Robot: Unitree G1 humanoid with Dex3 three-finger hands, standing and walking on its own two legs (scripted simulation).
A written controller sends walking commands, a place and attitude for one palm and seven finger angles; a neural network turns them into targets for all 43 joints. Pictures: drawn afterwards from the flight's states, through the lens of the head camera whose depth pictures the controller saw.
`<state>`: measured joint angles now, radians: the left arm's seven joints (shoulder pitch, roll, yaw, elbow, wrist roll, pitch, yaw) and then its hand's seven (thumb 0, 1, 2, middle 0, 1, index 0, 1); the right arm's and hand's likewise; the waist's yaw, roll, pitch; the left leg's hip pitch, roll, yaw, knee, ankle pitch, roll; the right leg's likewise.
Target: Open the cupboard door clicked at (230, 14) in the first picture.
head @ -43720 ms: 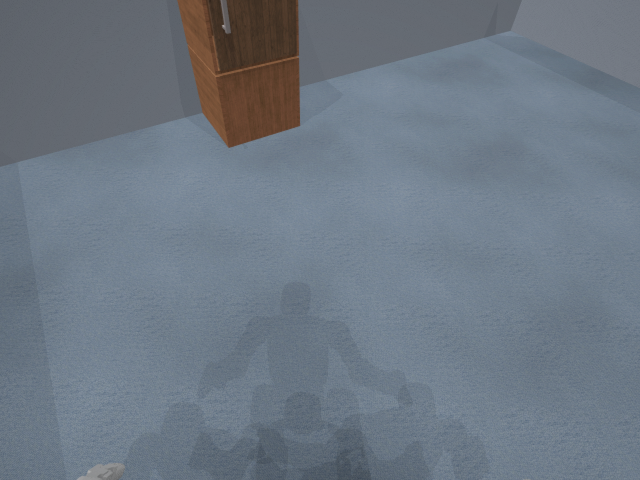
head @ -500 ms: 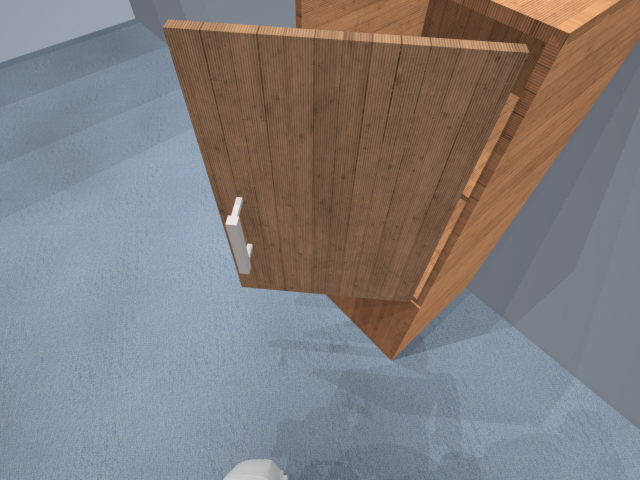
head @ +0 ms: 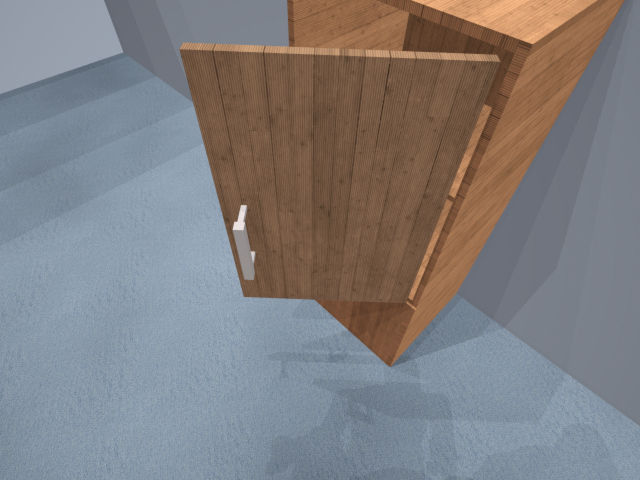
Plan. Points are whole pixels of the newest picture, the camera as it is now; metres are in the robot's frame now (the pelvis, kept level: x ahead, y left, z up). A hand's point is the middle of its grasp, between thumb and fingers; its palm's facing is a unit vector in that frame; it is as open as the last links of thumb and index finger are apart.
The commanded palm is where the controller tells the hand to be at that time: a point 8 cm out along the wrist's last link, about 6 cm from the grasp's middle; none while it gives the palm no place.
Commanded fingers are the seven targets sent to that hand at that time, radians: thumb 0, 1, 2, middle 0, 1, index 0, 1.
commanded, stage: come to a stop and stand still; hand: left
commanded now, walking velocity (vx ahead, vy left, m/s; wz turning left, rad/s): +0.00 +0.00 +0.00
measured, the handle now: (246, 244) +0.52 +0.16 -0.10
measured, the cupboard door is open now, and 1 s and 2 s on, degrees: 43 43 43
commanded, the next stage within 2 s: look again from close up in 0.36 s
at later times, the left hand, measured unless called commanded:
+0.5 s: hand out of the picture -0.06 +0.13 -0.18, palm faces +0.03 -0.99 -0.14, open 7.4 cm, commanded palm none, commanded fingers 0.00 0.90 0.90 -0.20 -0.30 -0.20 -0.30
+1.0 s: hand out of the picture -0.05 +0.18 -0.18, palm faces +0.06 -0.98 -0.18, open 7.4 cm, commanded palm none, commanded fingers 0.00 0.90 0.90 -0.20 -0.30 -0.20 -0.30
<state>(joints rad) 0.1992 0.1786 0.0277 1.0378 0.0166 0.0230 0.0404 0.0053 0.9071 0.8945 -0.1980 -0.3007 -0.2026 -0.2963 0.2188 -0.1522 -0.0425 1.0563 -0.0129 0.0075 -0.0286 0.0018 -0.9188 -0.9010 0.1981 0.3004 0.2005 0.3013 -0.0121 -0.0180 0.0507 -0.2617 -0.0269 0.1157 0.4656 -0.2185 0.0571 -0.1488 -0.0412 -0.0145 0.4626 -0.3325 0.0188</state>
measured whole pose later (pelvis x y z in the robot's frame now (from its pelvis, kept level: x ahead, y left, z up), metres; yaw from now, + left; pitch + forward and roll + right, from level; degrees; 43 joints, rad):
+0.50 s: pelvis -0.03 -0.02 +0.00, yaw +1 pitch -1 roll -1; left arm 0.35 0.10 -0.01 1.13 0.02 -0.01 0.05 0.01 0.91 0.89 -0.20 -0.30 -0.20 -0.30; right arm 0.32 -0.11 -0.01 1.14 -0.01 0.00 -0.02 0.00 -0.91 -0.90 0.20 0.30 0.20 0.30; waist -0.01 0.00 0.04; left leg -0.27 0.02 0.08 0.46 -0.16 0.03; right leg -0.14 0.01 -0.04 0.43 -0.27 -0.01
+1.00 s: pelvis -0.05 +0.00 +0.00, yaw +2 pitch -1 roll -1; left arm 0.35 0.19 0.00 1.02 0.02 -0.01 0.04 0.01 0.91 0.89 -0.20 -0.30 -0.20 -0.30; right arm 0.26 -0.16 -0.01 1.03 -0.02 -0.01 -0.01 0.01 -0.91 -0.90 0.20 0.30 0.20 0.30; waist 0.00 -0.03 0.00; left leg -0.32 -0.02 0.07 0.49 -0.15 0.06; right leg -0.20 -0.03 -0.06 0.50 -0.28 0.01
